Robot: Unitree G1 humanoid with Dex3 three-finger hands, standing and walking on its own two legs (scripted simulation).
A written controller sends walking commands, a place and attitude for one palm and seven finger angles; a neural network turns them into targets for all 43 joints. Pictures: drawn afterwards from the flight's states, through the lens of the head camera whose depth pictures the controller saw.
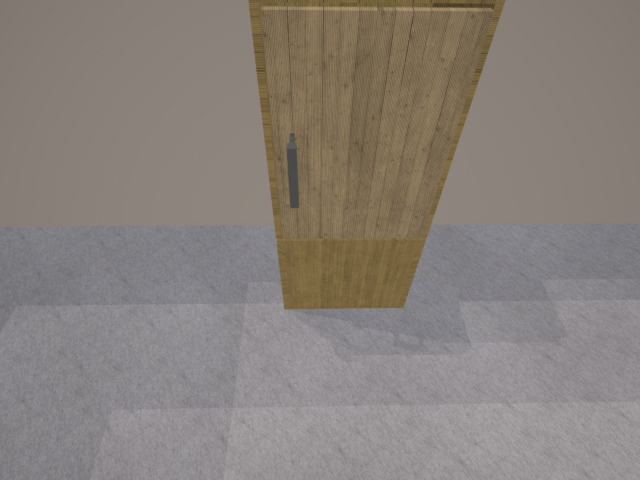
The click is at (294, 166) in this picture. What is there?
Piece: cupboard door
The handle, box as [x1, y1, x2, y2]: [287, 133, 298, 207]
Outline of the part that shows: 290,133 290,140 287,143 290,207 298,207 296,147 295,143 293,142 294,133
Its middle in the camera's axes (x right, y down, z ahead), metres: -0.06 -0.15 +0.89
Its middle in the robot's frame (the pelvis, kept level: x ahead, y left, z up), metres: +0.75 +0.11 -0.09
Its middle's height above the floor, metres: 0.69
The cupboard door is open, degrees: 0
